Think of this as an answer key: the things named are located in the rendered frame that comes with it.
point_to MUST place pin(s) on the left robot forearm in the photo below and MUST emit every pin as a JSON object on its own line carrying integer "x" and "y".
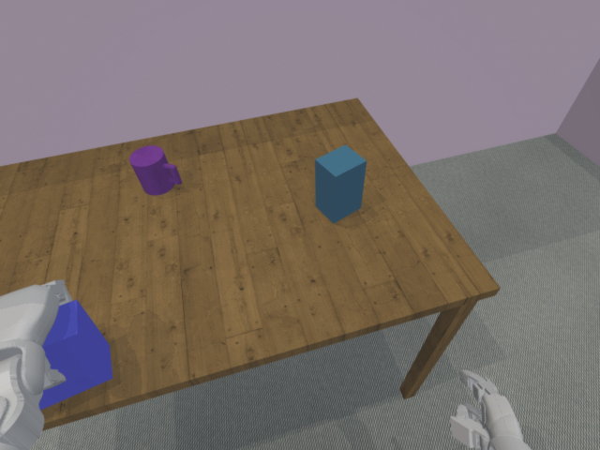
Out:
{"x": 22, "y": 369}

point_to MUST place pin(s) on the robot right hand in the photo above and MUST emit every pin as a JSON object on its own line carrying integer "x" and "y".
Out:
{"x": 476, "y": 428}

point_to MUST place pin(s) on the table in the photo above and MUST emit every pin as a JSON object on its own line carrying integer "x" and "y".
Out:
{"x": 236, "y": 267}

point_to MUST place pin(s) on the sponge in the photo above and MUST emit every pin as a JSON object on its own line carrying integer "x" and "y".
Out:
{"x": 78, "y": 350}

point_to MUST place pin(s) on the robot left hand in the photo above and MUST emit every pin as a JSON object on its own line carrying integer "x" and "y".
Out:
{"x": 29, "y": 314}

